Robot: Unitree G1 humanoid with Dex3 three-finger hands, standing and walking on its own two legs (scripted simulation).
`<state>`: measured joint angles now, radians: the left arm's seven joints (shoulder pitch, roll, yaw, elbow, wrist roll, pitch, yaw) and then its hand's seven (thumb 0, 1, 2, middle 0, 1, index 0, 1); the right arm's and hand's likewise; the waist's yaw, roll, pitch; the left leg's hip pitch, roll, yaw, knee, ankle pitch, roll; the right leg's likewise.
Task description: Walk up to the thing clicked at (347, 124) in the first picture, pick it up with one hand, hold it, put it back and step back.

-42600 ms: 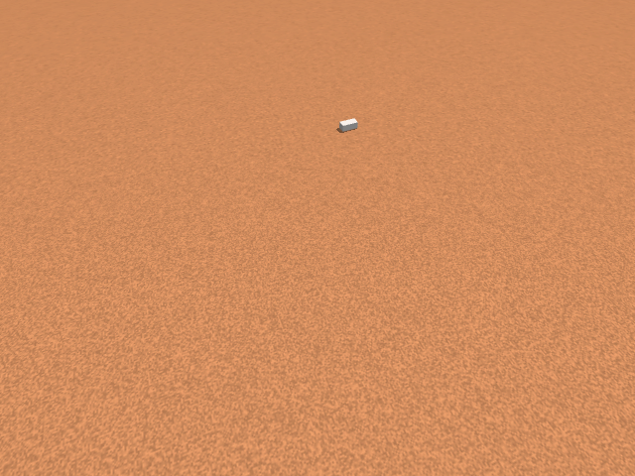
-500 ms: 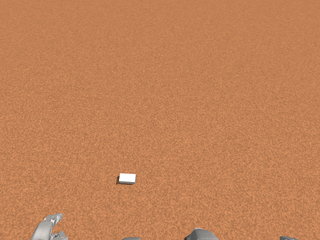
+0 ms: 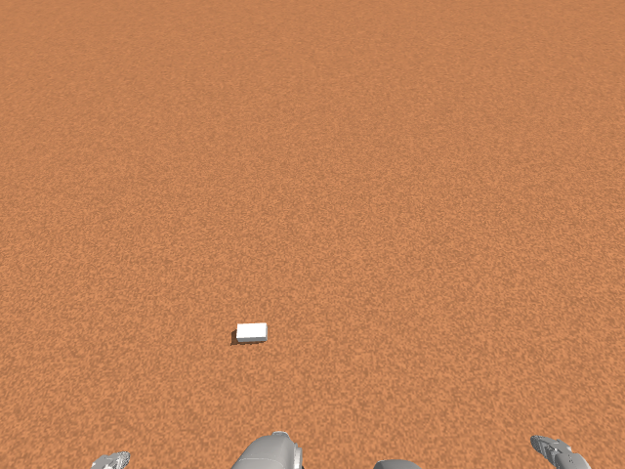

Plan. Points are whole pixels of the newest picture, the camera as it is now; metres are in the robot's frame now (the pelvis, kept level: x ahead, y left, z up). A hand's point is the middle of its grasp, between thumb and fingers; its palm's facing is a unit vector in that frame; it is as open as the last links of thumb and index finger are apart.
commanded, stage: step back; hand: left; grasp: from above
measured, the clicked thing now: (252, 332) +0.56 +0.25 -0.74
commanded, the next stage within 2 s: none
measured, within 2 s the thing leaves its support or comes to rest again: neither
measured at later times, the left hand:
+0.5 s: hand out of the picture -0.04 +0.27 -0.14, palm faces +0.03 -0.93 -0.37, open 7.4 cm
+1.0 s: hand out of the picture -0.20 +0.24 -0.14, palm faces +0.08 -0.92 -0.39, open 7.4 cm
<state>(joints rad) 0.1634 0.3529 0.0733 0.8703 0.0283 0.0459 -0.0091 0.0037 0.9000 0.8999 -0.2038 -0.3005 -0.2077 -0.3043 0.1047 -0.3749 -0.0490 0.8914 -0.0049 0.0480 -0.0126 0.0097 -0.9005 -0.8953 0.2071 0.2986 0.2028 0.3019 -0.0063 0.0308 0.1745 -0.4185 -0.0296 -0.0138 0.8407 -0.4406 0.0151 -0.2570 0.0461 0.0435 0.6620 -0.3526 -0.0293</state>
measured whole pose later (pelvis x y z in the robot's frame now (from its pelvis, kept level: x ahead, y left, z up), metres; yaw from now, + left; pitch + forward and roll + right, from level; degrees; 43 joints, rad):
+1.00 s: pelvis -0.32 -0.04 -0.01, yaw +5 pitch -3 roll +1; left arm 0.09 0.39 0.07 0.78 0.02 0.07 0.02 0.00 0.90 0.90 -0.20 -0.30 -0.21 -0.30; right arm 0.19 -0.37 -0.04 0.88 -0.03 0.04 0.00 0.01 -0.90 -0.90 0.21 0.30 0.20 0.30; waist 0.00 -0.05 0.20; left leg -0.27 -0.06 -0.01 0.68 -0.35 0.03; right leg -0.46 -0.02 0.05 0.86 -0.44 -0.01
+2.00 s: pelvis -0.51 -0.09 +0.01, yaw +6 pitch -3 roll -1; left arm 0.24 0.34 0.06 1.00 0.03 -0.04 -0.01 0.00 0.90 0.90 -0.21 -0.30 -0.21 -0.30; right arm 0.22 -0.39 -0.06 1.00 -0.03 0.01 0.02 0.01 -0.90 -0.90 0.21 0.30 0.20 0.30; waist 0.03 0.05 0.06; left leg -0.37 -0.02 -0.09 0.87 -0.44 0.00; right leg -0.20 0.01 -0.04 0.54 -0.29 -0.03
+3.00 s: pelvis -0.48 -0.05 +0.03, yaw +3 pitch -3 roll +0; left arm 0.11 0.34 0.00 1.13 0.01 -0.01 -0.01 0.00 0.90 0.90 -0.20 -0.30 -0.21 -0.30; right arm 0.08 -0.35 -0.02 1.16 -0.01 -0.01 0.02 0.01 -0.90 -0.90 0.20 0.30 0.20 0.30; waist -0.01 -0.01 0.06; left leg -0.16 0.02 0.05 0.34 -0.13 -0.01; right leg -0.08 -0.02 0.03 0.34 -0.22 0.03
